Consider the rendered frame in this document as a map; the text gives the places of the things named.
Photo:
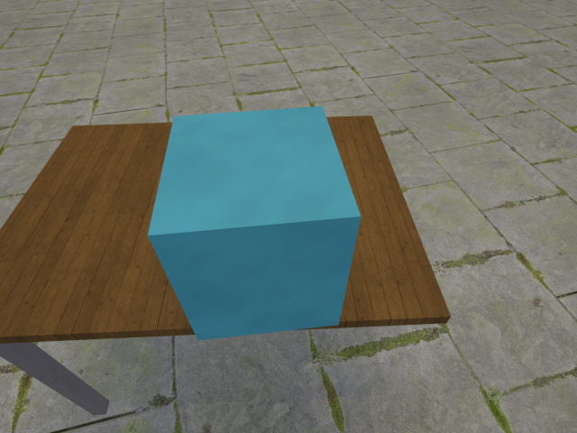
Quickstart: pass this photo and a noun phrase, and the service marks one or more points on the carton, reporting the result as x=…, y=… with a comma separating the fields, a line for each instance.
x=255, y=221

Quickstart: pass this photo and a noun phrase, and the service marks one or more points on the table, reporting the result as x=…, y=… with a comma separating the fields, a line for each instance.
x=76, y=262

